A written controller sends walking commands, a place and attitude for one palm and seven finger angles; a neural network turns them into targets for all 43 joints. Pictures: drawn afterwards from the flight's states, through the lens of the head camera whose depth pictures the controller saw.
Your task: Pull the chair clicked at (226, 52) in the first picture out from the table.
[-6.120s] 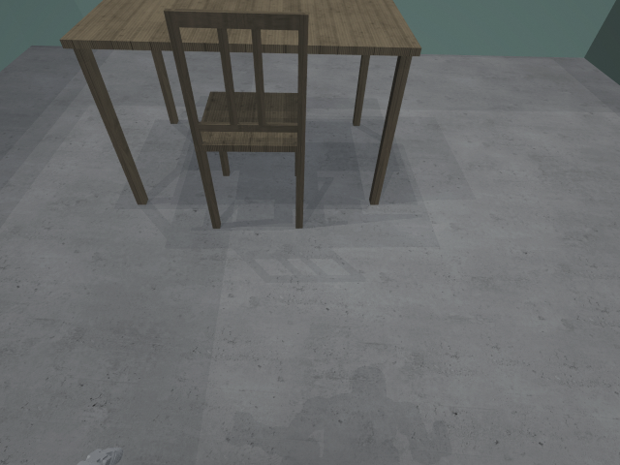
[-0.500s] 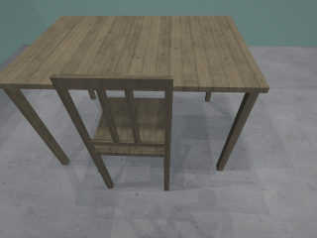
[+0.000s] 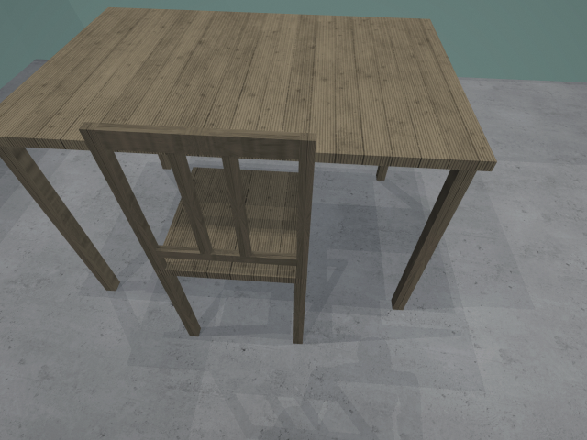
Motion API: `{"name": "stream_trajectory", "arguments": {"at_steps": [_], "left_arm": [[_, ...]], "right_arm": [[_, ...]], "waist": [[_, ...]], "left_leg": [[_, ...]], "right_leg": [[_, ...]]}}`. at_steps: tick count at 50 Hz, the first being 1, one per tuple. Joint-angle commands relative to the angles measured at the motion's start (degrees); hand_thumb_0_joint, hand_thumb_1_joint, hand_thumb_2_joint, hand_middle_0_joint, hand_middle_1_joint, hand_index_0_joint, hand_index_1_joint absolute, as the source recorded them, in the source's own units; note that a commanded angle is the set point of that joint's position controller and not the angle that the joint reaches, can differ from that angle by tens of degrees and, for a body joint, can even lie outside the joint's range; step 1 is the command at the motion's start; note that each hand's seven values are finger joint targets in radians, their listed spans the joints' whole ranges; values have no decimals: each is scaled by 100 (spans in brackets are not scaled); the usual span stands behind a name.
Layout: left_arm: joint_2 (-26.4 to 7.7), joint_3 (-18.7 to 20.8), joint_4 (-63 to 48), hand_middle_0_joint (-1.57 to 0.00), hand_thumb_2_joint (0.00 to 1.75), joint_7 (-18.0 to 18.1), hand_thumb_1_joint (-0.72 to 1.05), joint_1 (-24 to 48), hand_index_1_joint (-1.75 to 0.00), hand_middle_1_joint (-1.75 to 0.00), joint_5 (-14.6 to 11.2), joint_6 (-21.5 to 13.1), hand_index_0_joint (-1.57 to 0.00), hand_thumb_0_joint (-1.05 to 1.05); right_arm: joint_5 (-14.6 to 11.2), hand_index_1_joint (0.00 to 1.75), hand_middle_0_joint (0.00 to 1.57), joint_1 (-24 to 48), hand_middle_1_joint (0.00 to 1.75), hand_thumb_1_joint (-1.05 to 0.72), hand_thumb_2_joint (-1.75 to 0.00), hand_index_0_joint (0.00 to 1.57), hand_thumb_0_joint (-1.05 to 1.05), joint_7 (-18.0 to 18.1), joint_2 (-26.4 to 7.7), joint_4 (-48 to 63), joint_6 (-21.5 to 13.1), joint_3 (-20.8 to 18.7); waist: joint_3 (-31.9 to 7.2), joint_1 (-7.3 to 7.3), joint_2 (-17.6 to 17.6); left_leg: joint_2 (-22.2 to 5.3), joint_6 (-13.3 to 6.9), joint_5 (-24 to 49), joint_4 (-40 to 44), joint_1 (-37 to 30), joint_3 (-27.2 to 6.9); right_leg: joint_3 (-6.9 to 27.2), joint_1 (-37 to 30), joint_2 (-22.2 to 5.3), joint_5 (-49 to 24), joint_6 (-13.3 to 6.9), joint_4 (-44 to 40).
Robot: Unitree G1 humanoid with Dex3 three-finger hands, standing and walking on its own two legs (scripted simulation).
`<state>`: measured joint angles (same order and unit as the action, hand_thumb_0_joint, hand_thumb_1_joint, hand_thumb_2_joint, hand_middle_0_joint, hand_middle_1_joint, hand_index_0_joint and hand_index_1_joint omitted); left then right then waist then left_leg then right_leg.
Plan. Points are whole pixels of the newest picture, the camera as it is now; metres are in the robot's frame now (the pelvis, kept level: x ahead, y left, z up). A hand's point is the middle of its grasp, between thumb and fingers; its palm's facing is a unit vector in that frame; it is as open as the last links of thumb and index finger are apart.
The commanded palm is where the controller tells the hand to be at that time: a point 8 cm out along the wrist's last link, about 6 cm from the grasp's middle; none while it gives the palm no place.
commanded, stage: look again from close up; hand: left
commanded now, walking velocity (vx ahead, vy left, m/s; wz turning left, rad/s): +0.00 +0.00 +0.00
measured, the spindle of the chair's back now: (193, 208) +0.56 +0.26 -0.09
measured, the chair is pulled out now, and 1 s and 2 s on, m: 0.00 0.00 0.00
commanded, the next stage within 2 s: shuffle to correct the standing spot in 0.04 s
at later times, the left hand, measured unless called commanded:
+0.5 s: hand out of the picture +0.02 +0.19 -0.19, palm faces +0.06 -0.99 -0.16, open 7.4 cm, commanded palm none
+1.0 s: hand out of the picture +0.12 +0.22 -0.20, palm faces +0.07 -0.98 -0.17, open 7.4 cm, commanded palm none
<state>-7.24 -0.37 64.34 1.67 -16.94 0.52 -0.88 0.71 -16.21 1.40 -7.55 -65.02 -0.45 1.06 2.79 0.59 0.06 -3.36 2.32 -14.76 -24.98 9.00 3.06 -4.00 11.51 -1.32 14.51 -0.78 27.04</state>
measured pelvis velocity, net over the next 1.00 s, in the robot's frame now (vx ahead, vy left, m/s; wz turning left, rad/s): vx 0.15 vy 0.06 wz -0.01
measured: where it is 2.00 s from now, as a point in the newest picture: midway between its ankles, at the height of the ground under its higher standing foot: outside the picture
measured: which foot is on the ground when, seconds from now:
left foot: down 0.00-0.64, up 0.66-0.92, down 0.94-1.00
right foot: down 0.00-0.46, up 0.48-0.60, down 0.62-0.96, up 0.98-1.00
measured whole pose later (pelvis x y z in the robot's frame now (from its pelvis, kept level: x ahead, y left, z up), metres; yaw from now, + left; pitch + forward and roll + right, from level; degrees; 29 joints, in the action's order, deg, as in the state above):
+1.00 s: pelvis +0.15 +0.06 -0.02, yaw -1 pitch -2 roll +2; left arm -8.1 1.5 61.7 2.5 -19.4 0.7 0.9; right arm 0.9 -9.9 1.3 -10.0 -58.5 -1.3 -1.3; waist 5.4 1.8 -3.8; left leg -2.0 -0.5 -11.5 -34.5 20.1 6.4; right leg -3.8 10.3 -4.5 31.6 0.4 44.9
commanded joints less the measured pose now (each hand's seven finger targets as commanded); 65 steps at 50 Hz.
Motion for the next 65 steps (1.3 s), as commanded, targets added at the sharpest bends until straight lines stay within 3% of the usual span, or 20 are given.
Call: {"name": "stream_trajectory", "arguments": {"at_steps": [1, 7, 17, 20, 23, 26, 29, 30, 32, 33, 36, 39, 45, 48, 52, 60, 62, 63, 64, 65], "left_arm": [[-624, 114, -144, -20, 90, 24, 90, -404, -30, -30, 1, -96, -20, 0], [-617, 119, -147, -20, 90, 29, 90, -404, -30, -30, -3, -97, -20, 0], [-926, 368, -272, -20, 90, -24, 90, -646, -30, -30, 61, -35, -20, 0], [-759, 375, -390, -20, 90, -49, 90, -369, -30, -30, 69, -33, -20, 0], [-331, 287, -591, -20, 90, -70, 90, -83, -30, -30, 100, -93, -20, 0], [-309, 284, -736, -20, 90, -92, 90, 299, -30, -30, 51, -137, -20, 0], [-225, 330, -521, -20, 90, -170, 90, -369, -30, -30, 44, -196, -20, 0], [-431, 393, -336, -20, 90, -150, 90, -983, -30, -30, 63, -243, -20, 0], [-1244, 537, -15, -20, 90, -45, 90, -2005, -30, -30, 21, -300, -20, 0], [-1130, 497, -70, -20, 90, -11, 90, -1785, -30, -30, 20, -283, -20, 0], [-667, 355, -258, -20, 90, 45, 90, -979, -30, -30, 71, -273, -20, 0], [-690, 342, -366, -20, 90, 28, 90, -658, -30, -30, 100, -297, -20, 0], [-914, 379, -437, -20, 90, 101, 90, -515, -30, -30, 84, -68, -20, 0], [-492, 272, -534, -20, 90, 155, 90, -980, -30, -30, -34, 99, -20, 0], [-457, 279, -537, -20, 90, 153, 90, -731, -30, -30, 22, 271, -20, 0], [-390, 305, -701, -20, 90, 13, 90, -964, -30, -30, 75, 271, -20, 0], [-759, 250, -761, -20, 90, 147, 90, -1094, -30, -30, 140, 183, -20, 0], [-1123, 312, -1271, -20, 90, 150, 90, -324, -30, -30, 206, 114, -20, 0], [-1203, 315, -1438, -20, 90, 132, 90, -182, -30, -30, 157, -37, -20, 0], [-1148, 325, -1479, -20, 90, 155, 90, -49, -30, -30, 155, -113, -20, 0]], "right_arm": [[-12, 30, 20, -355, 30, -90, -90, 20, 0, 26, -466, 108, -107, -85], [-10, 30, 20, -377, 30, -90, -90, 20, 0, 32, -453, 71, -115, -87], [62, 30, 20, -491, 30, -90, -90, 20, 0, -68, -363, 259, -53, -145], [62, 30, 20, -938, 30, -90, -90, 20, 0, -50, -411, 146, -139, -143], [92, 30, 20, -1522, 30, -90, -90, 20, 0, 48, -867, -49, -231, -222], [133, 30, 20, -1529, 30, -90, -90, 20, 0, 87, -789, -1, -260, -177], [70, 30, 20, -787, 30, -90, -90, 20, 0, 84, -782, 198, -249, -162], [-4, 30, 20, -672, 30, -90, -90, 20, 0, 65, -772, 275, -287, -179], [-16, 30, 20, -348, 30, -90, -90, 20, 0, 10, -510, 592, -336, -204], [6, 30, 20, -446, 30, -90, -90, 20, 0, 41, -552, 553, -288, -234], [57, 30, 20, 47, 30, -90, -90, 20, 0, -86, -377, 573, -142, -240], [26, 30, 20, -3, 30, -90, -90, 20, 0, -183, -143, 540, -51, -227], [-11, 30, 20, -435, 30, -90, -90, 20, 0, -65, -302, 424, -102, -222], [-10, 30, 20, -759, 30, -90, -90, 20, 0, 51, -1225, 536, -102, -413], [55, 30, 20, 481, 30, -90, -90, 20, 0, 128, -943, 883, -1, -344], [82, 30, 20, 740, 30, -90, -90, 20, 0, 36, -1116, 1145, 168, -590], [-72, 30, 20, 1002, 30, -90, -90, 20, 0, 34, -1101, 1393, 91, -609], [-7, 30, 20, 760, 30, -90, -90, 20, 0, -123, -588, 1641, 123, -509], [109, 30, 20, 718, 30, -90, -90, 20, 0, -182, -564, 1674, 197, -480], [72, 30, 20, 647, 30, -90, -90, 20, 0, -203, -533, 1611, 219, -517]], "waist": [[123, -22, -61], [82, -14, -51], [580, 62, -694], [608, -149, 111], [334, -292, 1632], [494, -327, 1202], [124, 208, 610], [-257, 476, 184], [-632, 717, -1493], [-563, 557, -792], [482, 273, -844], [350, 53, -877], [-246, -204, -812], [-1006, -181, 1310], [-150, 74, 1473], [-664, 180, 729], [-564, 398, -1007], [-232, 29, -1747], [-532, -48, -613], [-457, -184, -570]], "left_leg": [[-209, -280, 590, 429, 235, -219], [-233, -280, 744, 441, 185, -208], [184, -362, -633, -612, 864, 221], [31, -431, -120, -42, 330, -26], [-1045, -1092, 2174, 529, -583, -1246], [-1284, -1528, 3676, 352, -871, -1352], [-675, -1068, 3057, -274, -75, -499], [-362, -826, 2597, -1024, 603, -171], [444, -399, -1881, -3452, 2413, 207], [230, -370, -1947, -4032, 2529, -266], [-93, -293, -1275, -4090, 2790, -279], [17, -204, -599, -3028, 2123, 119], [337, -145, 1530, -179, 59, 403], [-1781, -1404, 6166, 167, -618, -1385], [-1534, -1446, 3486, 556, 819, -1121], [-1170, -1034, 107, 564, 1026, -958], [-394, -259, 90, -896, 806, 193], [264, -190, -870, -2210, 1915, 300], [180, -199, -872, -2632, 1841, -92], [184, -212, -668, -3061, 1805, -156]], "right_leg": [[528, 41, -499, -693, -62, -628], [472, -36, -502, -894, -61, -575], [1271, 279, -1052, 1618, -559, -1179], [607, 647, -626, 978, -449, -302], [-483, 1415, 145, 1227, -159, 1632], [-237, 1965, -58, 2080, -248, 2196], [-447, 241, -4, 417, -227, 482], [-43, -959, -272, -617, -304, 147], [2643, -2254, -2562, -3689, -1305, -727], [2566, -2053, -2624, -3672, -1651, -691], [1354, -834, -2045, -3591, -1234, -883], [335, -388, -1517, -3668, -897, -932], [-92, -157, -964, -3223, -343, 497], [7, 419, -66, 2320, 149, 2747], [478, 580, -240, 1925, 87, 3197], [51, -34, -69, 946, 2, 1121], [861, 326, -478, -749, -22, -1041], [1800, 398, -1199, -594, -326, -1033], [1815, 275, -1577, -1345, -685, -824], [1509, 343, -1388, -1437, -769, -805]]}}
